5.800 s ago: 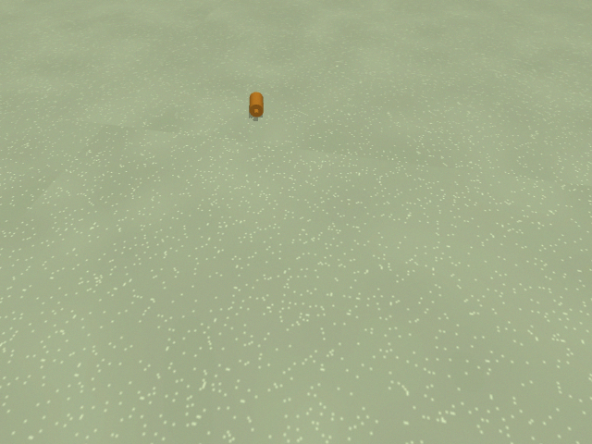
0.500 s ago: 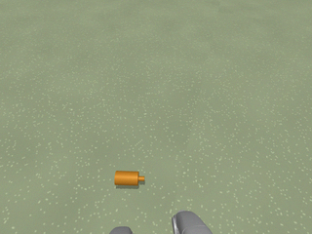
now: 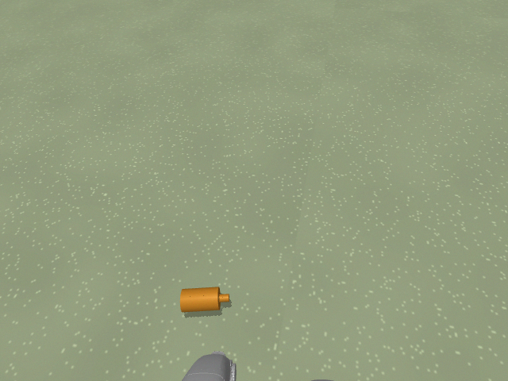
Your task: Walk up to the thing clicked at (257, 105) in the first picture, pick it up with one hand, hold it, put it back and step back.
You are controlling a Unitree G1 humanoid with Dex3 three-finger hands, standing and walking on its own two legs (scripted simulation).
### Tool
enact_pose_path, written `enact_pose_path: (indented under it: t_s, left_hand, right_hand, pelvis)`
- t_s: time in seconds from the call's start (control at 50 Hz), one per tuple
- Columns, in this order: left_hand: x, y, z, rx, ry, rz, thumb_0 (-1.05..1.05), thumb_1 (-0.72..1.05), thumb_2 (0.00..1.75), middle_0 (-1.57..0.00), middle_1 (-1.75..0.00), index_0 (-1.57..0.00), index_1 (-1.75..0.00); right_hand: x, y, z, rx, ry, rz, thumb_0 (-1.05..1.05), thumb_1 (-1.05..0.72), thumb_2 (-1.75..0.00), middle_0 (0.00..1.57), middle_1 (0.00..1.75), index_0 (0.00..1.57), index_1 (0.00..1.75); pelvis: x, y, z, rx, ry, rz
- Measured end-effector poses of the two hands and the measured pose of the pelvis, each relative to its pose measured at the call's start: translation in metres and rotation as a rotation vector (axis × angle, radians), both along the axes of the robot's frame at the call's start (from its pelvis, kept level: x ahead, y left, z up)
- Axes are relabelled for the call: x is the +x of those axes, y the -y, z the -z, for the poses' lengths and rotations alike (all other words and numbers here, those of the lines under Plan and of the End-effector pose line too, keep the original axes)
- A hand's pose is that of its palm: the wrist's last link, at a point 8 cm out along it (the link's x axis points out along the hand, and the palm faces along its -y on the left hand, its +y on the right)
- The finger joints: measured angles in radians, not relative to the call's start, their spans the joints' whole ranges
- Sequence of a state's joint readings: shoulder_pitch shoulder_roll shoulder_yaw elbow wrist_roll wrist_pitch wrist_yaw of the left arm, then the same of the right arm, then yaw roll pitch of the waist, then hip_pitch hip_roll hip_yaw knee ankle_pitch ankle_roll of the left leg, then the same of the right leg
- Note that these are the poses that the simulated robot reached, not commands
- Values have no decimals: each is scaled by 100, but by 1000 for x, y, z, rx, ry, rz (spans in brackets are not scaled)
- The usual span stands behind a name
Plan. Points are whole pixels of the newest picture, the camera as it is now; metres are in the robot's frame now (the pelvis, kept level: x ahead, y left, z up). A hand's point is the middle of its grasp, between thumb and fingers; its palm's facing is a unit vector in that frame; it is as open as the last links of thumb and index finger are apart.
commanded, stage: walk up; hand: left
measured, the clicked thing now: (205, 299) +0.48 +0.22 -0.71
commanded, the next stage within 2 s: none
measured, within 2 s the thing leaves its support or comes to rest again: neither
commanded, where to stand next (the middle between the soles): +0.09 -0.01 m, yaw +2 degrees
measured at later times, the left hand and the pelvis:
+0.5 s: hand out of the picture +0.11 +0.26 -0.13, palm faces -0.02 -0.93 -0.36, open 7.4 cm; pelvis +0.02 +0.01 +0.02, yaw +0 degrees
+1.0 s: hand out of the picture +0.10 +0.27 -0.13, palm faces -0.03 -0.94 -0.34, open 7.4 cm; pelvis +0.03 +0.02 +0.03, yaw +0 degrees
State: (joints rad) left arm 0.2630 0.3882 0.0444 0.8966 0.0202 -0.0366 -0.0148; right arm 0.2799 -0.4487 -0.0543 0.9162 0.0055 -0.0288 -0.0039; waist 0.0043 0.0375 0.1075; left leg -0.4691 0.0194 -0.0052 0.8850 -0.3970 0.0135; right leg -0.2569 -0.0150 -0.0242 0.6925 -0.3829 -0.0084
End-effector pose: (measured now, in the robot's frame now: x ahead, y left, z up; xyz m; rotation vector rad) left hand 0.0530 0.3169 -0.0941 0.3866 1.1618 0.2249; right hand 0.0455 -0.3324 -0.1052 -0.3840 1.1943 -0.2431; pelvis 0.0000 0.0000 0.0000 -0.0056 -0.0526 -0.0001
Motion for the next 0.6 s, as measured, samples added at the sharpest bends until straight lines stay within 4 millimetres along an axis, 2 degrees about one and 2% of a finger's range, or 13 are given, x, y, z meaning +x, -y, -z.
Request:
enact_pose_path:
  t_s: [0.1,0.26,0.42,0.6]
  left_hand:
    - [18,-8,13,0,-8,-16,1,90,90,-21,-30,-21,-30]
    - [36,7,13,-39,-24,-7,1,90,90,-20,-30,-21,-30]
    - [46,12,6,-51,-36,-19,1,90,90,-20,-30,-21,-30]
    - [57,7,0,-56,-32,-18,1,90,90,-20,-30,-21,-30]
  right_hand:
    - [27,-25,14,42,31,-14,1,-90,-90,20,30,20,30]
    - [66,-55,12,132,54,-40,1,-90,-90,20,30,20,30]
    - [88,-54,3,126,55,-37,1,-90,-90,20,30,20,30]
    - [88,-46,-11,93,38,-13,1,-90,-90,20,30,20,30]
  pelvis:
    - [8,-7,9,13,4,-2]
    - [16,-5,-2,-1,-17,-1]
    - [22,-7,-13,-5,-15,-4]
    - [22,-10,-21,-8,-9,-4]
